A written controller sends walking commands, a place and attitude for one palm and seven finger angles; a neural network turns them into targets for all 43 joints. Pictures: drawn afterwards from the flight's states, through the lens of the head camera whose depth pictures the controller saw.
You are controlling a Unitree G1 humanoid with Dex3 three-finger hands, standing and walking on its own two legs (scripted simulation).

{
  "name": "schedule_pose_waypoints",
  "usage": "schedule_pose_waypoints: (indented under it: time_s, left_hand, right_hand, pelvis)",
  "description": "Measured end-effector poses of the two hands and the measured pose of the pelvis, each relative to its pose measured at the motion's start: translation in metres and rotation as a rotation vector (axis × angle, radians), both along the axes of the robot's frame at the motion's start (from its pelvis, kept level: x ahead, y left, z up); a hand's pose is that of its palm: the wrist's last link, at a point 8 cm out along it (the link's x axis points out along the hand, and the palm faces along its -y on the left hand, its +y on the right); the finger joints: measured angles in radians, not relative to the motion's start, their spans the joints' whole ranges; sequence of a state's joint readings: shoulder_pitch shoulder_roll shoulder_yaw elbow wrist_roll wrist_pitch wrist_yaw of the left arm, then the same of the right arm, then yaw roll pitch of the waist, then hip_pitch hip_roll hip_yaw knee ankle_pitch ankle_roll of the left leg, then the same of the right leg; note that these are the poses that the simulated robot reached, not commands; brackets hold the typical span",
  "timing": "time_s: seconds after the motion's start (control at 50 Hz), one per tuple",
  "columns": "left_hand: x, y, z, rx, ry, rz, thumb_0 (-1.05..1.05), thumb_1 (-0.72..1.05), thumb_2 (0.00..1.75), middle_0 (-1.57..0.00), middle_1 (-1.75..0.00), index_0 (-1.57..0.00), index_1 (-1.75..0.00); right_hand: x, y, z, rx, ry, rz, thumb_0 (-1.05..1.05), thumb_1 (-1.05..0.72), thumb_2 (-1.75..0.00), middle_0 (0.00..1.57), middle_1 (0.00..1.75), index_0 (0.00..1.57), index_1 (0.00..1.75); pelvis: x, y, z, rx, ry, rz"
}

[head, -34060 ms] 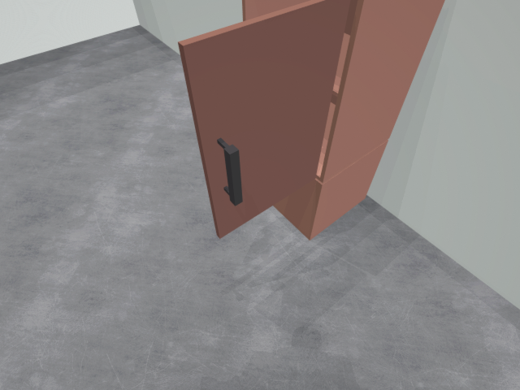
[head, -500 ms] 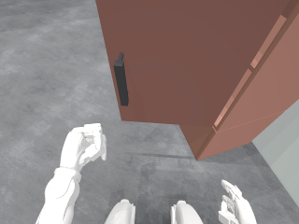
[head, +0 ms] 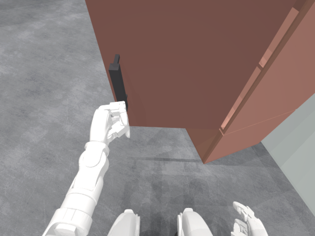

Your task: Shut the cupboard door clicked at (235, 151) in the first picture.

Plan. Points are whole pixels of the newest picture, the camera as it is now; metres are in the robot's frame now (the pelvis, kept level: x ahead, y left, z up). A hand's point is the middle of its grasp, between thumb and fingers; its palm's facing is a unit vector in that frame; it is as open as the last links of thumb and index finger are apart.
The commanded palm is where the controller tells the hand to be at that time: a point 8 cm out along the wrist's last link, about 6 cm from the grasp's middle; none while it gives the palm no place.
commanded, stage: bring the fist close to the handle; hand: left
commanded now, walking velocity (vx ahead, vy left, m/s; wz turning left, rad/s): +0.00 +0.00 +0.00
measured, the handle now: (120, 85) +0.51 +0.11 +0.04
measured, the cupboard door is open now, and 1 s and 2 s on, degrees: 67 65 54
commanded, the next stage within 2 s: push the door shut along its arc in 0.50 s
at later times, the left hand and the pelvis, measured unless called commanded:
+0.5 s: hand (128, 118) +0.40 +0.08 +0.05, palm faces -0.06 -1.00 -0.02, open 3.1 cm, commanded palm +0.38 +0.13 +0.05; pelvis -0.01 -0.01 +0.01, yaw +0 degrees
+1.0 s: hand (133, 101) +0.45 +0.07 +0.05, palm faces -0.15 -0.99 -0.04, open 3.1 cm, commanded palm +0.44 +0.12 +0.05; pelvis -0.01 +0.00 -0.01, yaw +0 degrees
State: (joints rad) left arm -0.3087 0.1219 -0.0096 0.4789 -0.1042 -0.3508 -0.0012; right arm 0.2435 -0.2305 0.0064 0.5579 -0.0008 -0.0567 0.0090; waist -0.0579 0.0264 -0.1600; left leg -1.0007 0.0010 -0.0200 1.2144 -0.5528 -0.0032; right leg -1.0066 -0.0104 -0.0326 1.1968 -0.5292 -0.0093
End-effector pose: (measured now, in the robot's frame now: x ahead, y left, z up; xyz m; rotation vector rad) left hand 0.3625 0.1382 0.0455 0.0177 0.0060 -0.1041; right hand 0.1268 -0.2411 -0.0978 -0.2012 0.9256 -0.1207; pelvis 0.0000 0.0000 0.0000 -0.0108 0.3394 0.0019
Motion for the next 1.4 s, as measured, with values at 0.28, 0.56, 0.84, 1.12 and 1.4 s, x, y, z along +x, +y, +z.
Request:
schedule_pose_waypoints:
  time_s: [0.28,0.56,0.84,1.12,1.4]
  left_hand:
    - [0.031,-0.016,0.003,0.006,-0.014,0.047,0.02,0.90,0.90,-1.30,-1.49,-1.30,-1.49]
    - [0.021,-0.006,0.000,-0.004,-0.033,0.032,0.02,0.90,0.90,-1.30,-1.50,-1.30,-1.50]
    - [0.057,-0.015,0.002,0.019,-0.025,-0.014,0.02,0.90,0.90,-1.30,-1.50,-1.30,-1.50]
    - [0.085,-0.011,0.003,0.029,-0.012,-0.070,0.02,0.90,0.90,-1.33,-1.50,-1.30,-1.50]
    - [0.115,-0.029,0.003,0.060,0.005,-0.166,0.02,0.90,0.90,-1.30,-1.50,-1.30,-1.50]
  right_hand:
    - [-0.047,-0.012,-0.011,0.019,0.138,-0.061,0.01,-0.90,-0.90,0.20,0.30,0.20,0.30]
    - [-0.056,-0.024,-0.006,-0.026,0.162,-0.061,0.01,-0.90,-0.90,0.20,0.30,0.20,0.30]
    - [-0.058,-0.013,-0.015,-0.013,0.164,-0.077,0.01,-0.90,-0.90,0.20,0.30,0.20,0.30]
    - [-0.106,-0.011,-0.025,-0.020,0.315,-0.115,0.01,-0.90,-0.90,0.20,0.30,0.21,0.30]
    - [-0.140,-0.019,-0.026,-0.070,0.381,-0.146,0.01,-0.90,-0.90,0.20,0.30,0.20,0.30]
  pelvis:
    - [-0.002,-0.008,0.002,0.018,0.012,-0.021]
    - [-0.010,-0.010,0.004,0.013,-0.003,-0.007]
    - [-0.012,-0.002,-0.003,0.009,0.027,-0.012]
    - [-0.015,0.003,-0.010,-0.001,0.057,-0.003]
    - [-0.025,0.006,-0.021,-0.019,0.097,0.007]
